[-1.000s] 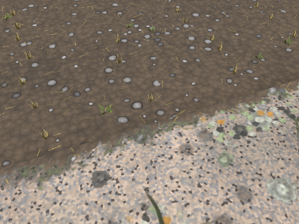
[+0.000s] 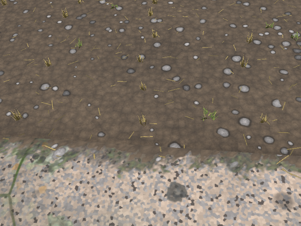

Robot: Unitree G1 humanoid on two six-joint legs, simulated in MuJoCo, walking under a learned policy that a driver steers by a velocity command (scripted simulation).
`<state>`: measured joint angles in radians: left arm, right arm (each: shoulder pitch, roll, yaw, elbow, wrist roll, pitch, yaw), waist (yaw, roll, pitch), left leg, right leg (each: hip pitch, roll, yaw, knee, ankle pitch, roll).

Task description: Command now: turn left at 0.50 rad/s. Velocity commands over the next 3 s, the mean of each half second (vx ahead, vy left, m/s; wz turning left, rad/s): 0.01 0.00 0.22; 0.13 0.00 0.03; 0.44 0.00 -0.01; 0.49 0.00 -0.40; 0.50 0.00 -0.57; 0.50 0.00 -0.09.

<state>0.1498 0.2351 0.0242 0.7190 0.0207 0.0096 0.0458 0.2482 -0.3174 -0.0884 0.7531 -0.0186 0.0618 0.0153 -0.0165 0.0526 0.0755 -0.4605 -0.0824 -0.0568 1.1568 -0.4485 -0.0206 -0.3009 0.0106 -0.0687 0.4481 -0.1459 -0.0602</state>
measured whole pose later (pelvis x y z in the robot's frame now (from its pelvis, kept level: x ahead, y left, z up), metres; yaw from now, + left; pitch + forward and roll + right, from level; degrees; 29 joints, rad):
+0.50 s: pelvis +0.00 +0.02 +0.00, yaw +5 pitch +0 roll +0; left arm 0.27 0.24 0.03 0.85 0.01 0.05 0.02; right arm 0.20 -0.19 0.02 0.81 -0.02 0.00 -0.02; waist 0.02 -0.03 0.03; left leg -0.19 -0.06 -0.02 0.43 -0.23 0.06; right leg -0.24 -0.01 0.00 0.59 -0.36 0.00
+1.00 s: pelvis +0.03 +0.03 +0.00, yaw +4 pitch -1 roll +0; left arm 0.39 0.23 0.05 1.03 0.01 -0.01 0.00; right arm 0.32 -0.22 -0.04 0.99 -0.02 -0.06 0.01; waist 0.00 -0.03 0.00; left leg -0.20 -0.04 0.05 0.49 -0.29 0.08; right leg -0.16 0.00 0.01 0.57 -0.40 -0.06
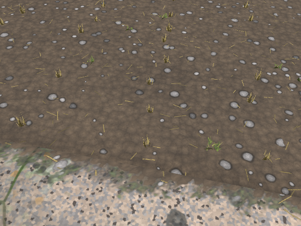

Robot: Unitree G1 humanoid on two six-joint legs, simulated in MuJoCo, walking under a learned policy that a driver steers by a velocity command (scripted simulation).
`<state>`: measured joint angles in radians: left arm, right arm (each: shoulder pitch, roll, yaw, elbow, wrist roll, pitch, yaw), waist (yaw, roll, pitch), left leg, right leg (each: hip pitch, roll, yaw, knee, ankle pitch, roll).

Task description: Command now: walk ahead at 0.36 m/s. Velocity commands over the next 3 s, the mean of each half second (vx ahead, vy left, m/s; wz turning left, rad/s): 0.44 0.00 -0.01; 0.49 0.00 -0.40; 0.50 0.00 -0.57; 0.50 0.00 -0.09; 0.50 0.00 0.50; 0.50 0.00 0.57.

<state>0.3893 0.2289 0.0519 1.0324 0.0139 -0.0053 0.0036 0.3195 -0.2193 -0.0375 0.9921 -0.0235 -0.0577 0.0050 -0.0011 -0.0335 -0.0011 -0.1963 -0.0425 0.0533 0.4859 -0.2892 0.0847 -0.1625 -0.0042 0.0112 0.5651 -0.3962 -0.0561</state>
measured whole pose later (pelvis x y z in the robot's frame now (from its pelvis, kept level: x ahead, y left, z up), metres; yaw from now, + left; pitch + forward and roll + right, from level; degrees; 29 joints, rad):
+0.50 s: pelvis +0.24 -0.03 -0.02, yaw +0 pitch +0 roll +0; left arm 0.06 0.20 0.05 0.89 0.03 -0.06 -0.01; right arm 0.46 -0.18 -0.02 1.08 -0.01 -0.08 -0.01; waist -0.03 0.02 0.08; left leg -0.12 -0.03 -0.01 1.03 -0.45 0.07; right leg -0.44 0.05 -0.12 0.61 -0.17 -0.13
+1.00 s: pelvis +0.51 -0.03 -0.01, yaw -15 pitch +1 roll -1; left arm 0.52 0.21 0.05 0.95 0.01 -0.04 0.02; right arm -0.05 -0.20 -0.01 0.74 -0.02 -0.06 0.02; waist 0.11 0.02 0.04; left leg -0.46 -0.02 -0.01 0.53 -0.11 0.03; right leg 0.00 0.13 0.17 0.48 -0.44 -0.10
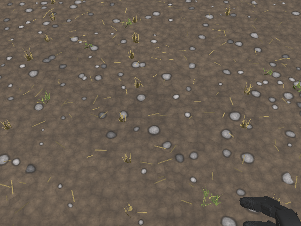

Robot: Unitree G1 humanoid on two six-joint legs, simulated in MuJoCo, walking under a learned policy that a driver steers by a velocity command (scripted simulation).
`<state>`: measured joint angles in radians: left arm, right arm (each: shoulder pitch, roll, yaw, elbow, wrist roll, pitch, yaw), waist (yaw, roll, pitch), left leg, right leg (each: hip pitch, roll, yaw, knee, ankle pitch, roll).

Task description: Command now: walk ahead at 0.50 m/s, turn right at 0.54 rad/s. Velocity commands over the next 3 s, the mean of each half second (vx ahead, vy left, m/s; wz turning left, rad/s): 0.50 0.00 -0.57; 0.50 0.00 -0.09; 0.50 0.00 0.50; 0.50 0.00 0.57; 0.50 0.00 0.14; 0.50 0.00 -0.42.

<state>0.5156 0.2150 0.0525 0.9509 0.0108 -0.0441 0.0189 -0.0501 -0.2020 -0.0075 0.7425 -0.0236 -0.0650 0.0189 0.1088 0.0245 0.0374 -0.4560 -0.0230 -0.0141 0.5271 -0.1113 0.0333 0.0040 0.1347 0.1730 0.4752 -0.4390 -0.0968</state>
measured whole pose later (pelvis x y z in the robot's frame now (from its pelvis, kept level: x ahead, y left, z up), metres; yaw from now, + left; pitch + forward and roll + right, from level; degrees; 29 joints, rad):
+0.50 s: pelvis +0.21 -0.02 +0.00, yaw -16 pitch +0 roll +1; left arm 0.12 0.27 0.09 0.81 0.05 0.06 -0.05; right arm 0.51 -0.25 -0.05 0.90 -0.05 -0.09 -0.01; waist -0.08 -0.03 0.02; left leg 0.02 0.04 0.24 0.44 -0.44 0.00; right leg -0.72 -0.05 0.02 1.14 -0.01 -0.09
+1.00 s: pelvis +0.48 -0.26 -0.20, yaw -18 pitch -1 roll +0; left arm 0.34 0.18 0.04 1.03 0.03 -0.08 -0.01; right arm 0.24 -0.24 -0.06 0.95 -0.04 0.00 0.00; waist -0.03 0.06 0.10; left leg -0.68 0.09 -0.03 1.43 -0.24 0.03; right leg -0.33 0.00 -0.17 0.71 -0.37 -0.10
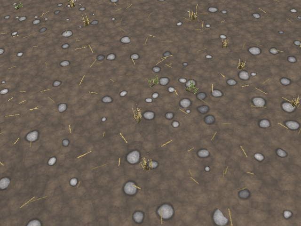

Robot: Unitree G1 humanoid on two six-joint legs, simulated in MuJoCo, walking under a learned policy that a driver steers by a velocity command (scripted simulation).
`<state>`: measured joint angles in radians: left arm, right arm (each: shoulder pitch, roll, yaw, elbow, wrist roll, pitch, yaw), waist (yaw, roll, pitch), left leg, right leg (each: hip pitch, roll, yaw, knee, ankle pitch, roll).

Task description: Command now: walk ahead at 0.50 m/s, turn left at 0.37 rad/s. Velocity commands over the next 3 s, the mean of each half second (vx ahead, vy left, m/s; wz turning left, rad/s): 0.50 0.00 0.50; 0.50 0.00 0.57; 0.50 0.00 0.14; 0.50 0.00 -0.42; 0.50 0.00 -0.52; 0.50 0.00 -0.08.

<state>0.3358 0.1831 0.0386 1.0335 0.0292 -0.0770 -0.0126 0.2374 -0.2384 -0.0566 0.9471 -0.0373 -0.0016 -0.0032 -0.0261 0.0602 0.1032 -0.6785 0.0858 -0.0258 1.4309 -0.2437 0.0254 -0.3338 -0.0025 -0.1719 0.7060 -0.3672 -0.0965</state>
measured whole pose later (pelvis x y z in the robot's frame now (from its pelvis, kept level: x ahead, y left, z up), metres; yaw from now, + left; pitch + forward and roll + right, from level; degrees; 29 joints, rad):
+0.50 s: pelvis +0.26 +0.04 +0.02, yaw +18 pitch +0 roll +0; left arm 0.18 0.23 0.05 0.83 0.04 -0.05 -0.01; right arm 0.29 -0.25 -0.07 0.93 0.00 -0.03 0.01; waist 0.00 -0.02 0.05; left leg -0.21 -0.13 0.00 0.42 -0.21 0.14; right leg -0.57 -0.10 0.02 1.09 -0.30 0.02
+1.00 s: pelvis +0.53 +0.07 +0.03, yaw +35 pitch +1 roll +0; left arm 0.24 0.24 0.04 0.82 0.03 -0.09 0.00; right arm 0.27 -0.30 -0.08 0.81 -0.03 -0.02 0.04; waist 0.00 0.05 0.03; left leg -0.50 -0.01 -0.06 1.12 -0.30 0.07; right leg -0.21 0.01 -0.08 0.38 -0.19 -0.04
